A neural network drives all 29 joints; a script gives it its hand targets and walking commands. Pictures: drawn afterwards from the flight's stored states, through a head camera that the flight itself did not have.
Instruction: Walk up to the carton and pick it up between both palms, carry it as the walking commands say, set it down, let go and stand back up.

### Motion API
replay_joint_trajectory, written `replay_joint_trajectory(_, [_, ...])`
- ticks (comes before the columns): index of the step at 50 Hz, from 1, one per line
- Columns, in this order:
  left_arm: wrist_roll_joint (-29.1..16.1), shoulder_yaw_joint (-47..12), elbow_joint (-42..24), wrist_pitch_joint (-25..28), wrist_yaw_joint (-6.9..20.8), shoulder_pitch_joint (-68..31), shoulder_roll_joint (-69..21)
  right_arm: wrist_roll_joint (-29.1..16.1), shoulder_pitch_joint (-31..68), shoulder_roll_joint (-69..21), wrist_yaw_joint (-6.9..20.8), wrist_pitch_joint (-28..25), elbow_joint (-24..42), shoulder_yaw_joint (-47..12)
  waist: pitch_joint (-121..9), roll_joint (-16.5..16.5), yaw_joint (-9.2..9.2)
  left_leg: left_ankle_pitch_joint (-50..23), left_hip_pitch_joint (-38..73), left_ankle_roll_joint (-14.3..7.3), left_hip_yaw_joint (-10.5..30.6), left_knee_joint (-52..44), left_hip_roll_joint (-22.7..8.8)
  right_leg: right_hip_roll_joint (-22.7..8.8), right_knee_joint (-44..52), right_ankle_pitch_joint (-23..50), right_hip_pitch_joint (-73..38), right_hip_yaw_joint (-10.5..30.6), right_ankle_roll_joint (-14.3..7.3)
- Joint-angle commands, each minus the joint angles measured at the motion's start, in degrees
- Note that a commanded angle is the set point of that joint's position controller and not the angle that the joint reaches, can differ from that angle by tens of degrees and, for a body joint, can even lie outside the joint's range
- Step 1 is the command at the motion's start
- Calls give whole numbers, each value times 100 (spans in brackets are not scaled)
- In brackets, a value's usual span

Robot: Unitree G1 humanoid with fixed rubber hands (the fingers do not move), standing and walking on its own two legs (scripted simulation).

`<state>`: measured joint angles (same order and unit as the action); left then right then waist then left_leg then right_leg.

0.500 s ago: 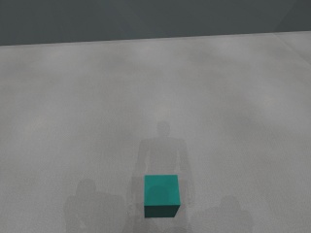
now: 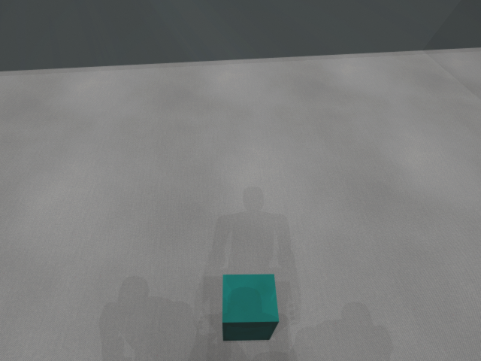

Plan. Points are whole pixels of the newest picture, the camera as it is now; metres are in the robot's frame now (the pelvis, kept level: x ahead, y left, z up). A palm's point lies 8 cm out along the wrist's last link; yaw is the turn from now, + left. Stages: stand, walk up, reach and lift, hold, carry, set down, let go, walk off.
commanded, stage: walk up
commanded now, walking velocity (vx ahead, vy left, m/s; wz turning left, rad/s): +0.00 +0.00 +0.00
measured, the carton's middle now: (247, 309) +0.37 -0.03 -0.64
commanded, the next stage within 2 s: stand in 0.66 s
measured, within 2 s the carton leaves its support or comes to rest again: neither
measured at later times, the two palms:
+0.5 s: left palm out of the picture -0.03 +0.20 -0.15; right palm out of the picture -0.04 -0.21 -0.15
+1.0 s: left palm out of the picture +0.09 +0.20 -0.15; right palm out of the picture +0.09 -0.25 -0.15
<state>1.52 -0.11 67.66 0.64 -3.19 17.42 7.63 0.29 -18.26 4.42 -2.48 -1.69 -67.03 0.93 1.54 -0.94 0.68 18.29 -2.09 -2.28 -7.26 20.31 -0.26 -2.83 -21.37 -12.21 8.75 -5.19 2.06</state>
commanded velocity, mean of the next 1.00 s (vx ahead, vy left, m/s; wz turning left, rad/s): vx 0.00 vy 0.00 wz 0.00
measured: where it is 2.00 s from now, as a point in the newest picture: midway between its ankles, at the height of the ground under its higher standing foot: outside the picture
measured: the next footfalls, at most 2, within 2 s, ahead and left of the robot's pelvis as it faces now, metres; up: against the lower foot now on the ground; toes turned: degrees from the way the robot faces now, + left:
none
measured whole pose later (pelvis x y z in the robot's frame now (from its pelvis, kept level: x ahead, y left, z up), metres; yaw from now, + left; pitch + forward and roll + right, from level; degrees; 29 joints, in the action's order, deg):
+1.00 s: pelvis -0.03 -0.02 -0.03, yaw +1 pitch +5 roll +0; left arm -3.7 -4.5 47.0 -16.2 -3.7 2.9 11.3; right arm -6.2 -5.2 13.3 -4.0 17.4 -42.2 -3.8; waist 0.4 0.5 -1.7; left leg 24.3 -20.8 -1.8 -5.0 39.7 -0.9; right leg -3.1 -39.2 -17.8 26.6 -4.8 0.5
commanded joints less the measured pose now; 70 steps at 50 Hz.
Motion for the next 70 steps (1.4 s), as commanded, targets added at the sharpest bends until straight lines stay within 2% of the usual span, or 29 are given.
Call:
replay_joint_trajectory(1, [-1, -6, -95, 12, 26, 344, 264, -12, -695, 652, -35, -31, -5, 72, 410, 413, -113, -2651, -430, 230, 516, -296, -884, -370, -7, 1527, -25, 196, -208])
replay_joint_trajectory(8, [45, 1, -43, 89, -60, 547, 355, -58, -603, 446, -38, -42, 13, 47, -176, -146, 8, -2765, -238, 141, 396, 1, -898, -449, -272, 1997, -267, 246, -231])
replay_joint_trajectory(12, [-20, 45, -48, -37, 5, 392, 408, -42, -565, 534, -24, 10, 155, 83, 708, 669, -2, -2665, -663, 188, 380, -166, -858, -391, -134, 1728, 55, 214, -226])
replay_joint_trajectory(13, [-47, 77, -10, -25, 23, 532, 464, 36, -528, 484, -4, 12, 149, 28, 315, 121, -61, -2163, -262, 220, 311, -125, -828, -338, -14, 1747, 113, 247, -209])
replay_joint_trajectory(22, [-3, 39, 10, 46, 6, 425, 538, 37, -557, 746, -18, -8, 200, 74, 498, 270, -81, -1437, -429, 149, 285, -295, -792, -420, 52, 1429, 177, 391, -243])
replay_joint_trajectory(24, [-19, 14, 3, 49, 3, 552, 304, -10, -737, 455, -25, 12, 63, 19, 82, -93, -46, -1588, -247, 183, 359, -247, -872, -394, 74, 1595, 25, 413, -295])
replay_joint_trajectory(28, [-53, 28, -27, 39, 32, 188, 535, 8, -614, 671, -23, 19, 101, 29, 535, 529, -109, -1392, -665, 169, 454, -352, -843, -416, 215, 1484, 68, 422, -310])
replay_joint_trajectory(31, [21, 50, -30, 26, 38, 495, 470, 9, -633, 640, -17, 17, 86, -5, 467, 67, -61, -1751, -321, 193, 441, -256, -853, -350, 264, 1735, 107, 264, -203])
replay_joint_trajectory(34, [-41, 84, -102, 61, 34, 469, 600, 18, -887, 766, -64, -48, -66, 103, 384, 664, -34, -1835, -257, 151, 322, -300, -948, -417, 13, 1242, 98, 395, -371])
replay_joint_trajectory(36, [-14, 53, -161, 84, 6, 391, 510, 77, -927, 525, -61, -14, -55, 91, 185, 11, -25, -1572, -361, 39, 415, -203, -1006, -367, -198, 766, 61, 228, -433])
replay_joint_trajectory(43, [-34, -47, -10, 43, 25, 503, 481, 22, -472, 668, -26, 34, 286, 148, 628, 222, -31, -548, -782, 94, 300, -26, -783, -454, 65, 1041, 232, 488, -345])
replay_joint_trajectory(44, [-606, -247, -4311, -20, 69, -4902, 724, -806, 4346, 1555, -30, 212, 4466, -363, -607, 640, 49, 432, -2829, 32, 631, 984, 37, -5, -1180, -855, 948, 645, -696])
replay_joint_trajectory(45, [-700, -110, -3444, -420, -84, -3968, 664, -804, 4205, 1595, -134, 674, 4147, -347, -778, 72, -164, 661, -2842, -158, 607, 1257, -146, -103, -1332, -1327, 965, 638, -595])
replay_joint_trajectory(46, [-603, -410, -2855, -1106, -106, -3126, 608, -649, 3033, 1614, -224, 1353, 3619, -500, -580, 102, -380, 885, -2866, -296, 597, 1134, -369, -119, -1502, -1132, 1059, 557, -645])
replay_joint_trajectory(49, [-596, -336, -3151, -2711, -119, -2340, 1047, -788, 2165, 1169, -132, 2920, 3690, -645, -763, 295, 72, 622, -3792, -390, 664, 877, -305, 6, -1369, -221, 602, 195, -540])
replay_joint_trajectory(50, [-531, -289, -2744, -3235, -192, -1539, 1245, -701, 1194, 1333, -60, 3483, 2953, -497, -898, 11, -298, 149, -3509, -439, 795, 1006, -219, 231, -1487, 403, 896, 312, -492])
replay_joint_trajectory(51, [-556, -319, -2347, -3593, -160, -1076, 930, -576, 374, 1025, -46, 4006, 2346, -728, -669, 358, -169, -551, -3463, -409, 789, 1081, -237, 270, -1473, 1020, 1082, 476, -620])
replay_joint_trajectory(52, [-659, -343, -2486, -3917, -108, -934, 823, -540, 489, 1053, -15, 4281, 2655, -638, -1301, -138, -522, -1650, -3575, -331, 772, 1420, -157, 284, -1679, 1886, 974, 609, -593])
replay_joint_trajectory(54, [-487, -98, -2195, -4367, 129, -874, 741, -626, 278, 849, 149, 4548, 2448, -577, -1496, -204, -481, -2035, -3388, -470, 940, 1954, -38, 364, -1846, 2122, 1107, 916, -647])
replay_joint_trajectory(56, [-240, -145, -3120, -4105, 307, -940, 493, -300, 208, 830, 133, 4243, 3070, -16, -1953, 303, -444, -2700, -3397, -171, 946, 1883, 173, 421, -1859, 3342, 844, 886, -761])
replay_joint_trajectory(58, [180, 124, -3440, -3709, 305, -1564, 840, 24, 863, 971, 210, 3883, 3629, 385, -1747, 487, -340, -2642, -3420, -57, 968, 1703, 219, 518, -1711, 2940, 1294, 753, -632])
replay_joint_trajectory(61, [52, 555, -4109, -2974, 471, -1459, 752, 309, 1768, 1122, 296, 3101, 5308, 480, -2871, 85, -97, -3022, -3401, 50, 1092, 1936, 191, 406, -2155, 3773, 750, 865, -484])
replay_joint_trajectory(62, [185, 576, -4101, -2764, 457, -1797, 744, 435, 1635, 984, 336, 2958, 5033, 652, -2999, 33, -154, -2812, -3775, 105, 993, 2084, 251, 411, -2212, 3911, 754, 956, -522])
replay_joint_trajectory(64, [86, 438, -4496, -2261, 358, -2090, 245, 491, 1698, 883, 432, 2484, 4962, 719, -3003, 421, -328, -2867, -4060, 79, 1145, 2312, 72, 451, -2537, 3327, 1438, 824, -379])
replay_joint_trajectory(65, [113, 487, -4526, -2139, 459, -1996, 452, 551, 1764, 944, 476, 2350, 5439, 861, -3475, -160, -449, -2577, -3977, 125, 1124, 2474, 133, 542, -2845, 3441, 1384, 704, -268])
replay_joint_trajectory(66, [166, 490, -4987, -2033, 478, -2780, 481, 64, 1937, 594, 486, 2295, 5343, 647, -3463, 616, -391, -2522, -3997, 221, 1007, 2701, 61, 465, -2877, 3216, 1969, 767, -302])
replay_joint_trajectory(67, [19, 222, -4718, -2132, 497, -2658, 291, 17, 2056, 753, 464, 2286, 5331, 616, -3448, 487, -607, -2208, -3605, 189, 1030, 2639, 87, 513, -2718, 2501, 1973, 719, -240])
replay_joint_trajectory(68, [30, 467, -4625, -2275, 391, -2421, 628, 196, 2002, 703, 535, 2483, 5276, 504, -3530, 130, -360, -1970, -3398, 124, 1035, 2578, 87, 559, -2855, 1871, 2047, 542, -152])
replay_joint_trajectory(70, [227, 392, -4807, -2523, 229, -3083, 264, 300, 2300, 839, 544, 2707, 4751, 692, -3105, 986, -454, -854, -3395, 317, 994, 2418, 29, 542, -2717, 517, 2715, 403, -239])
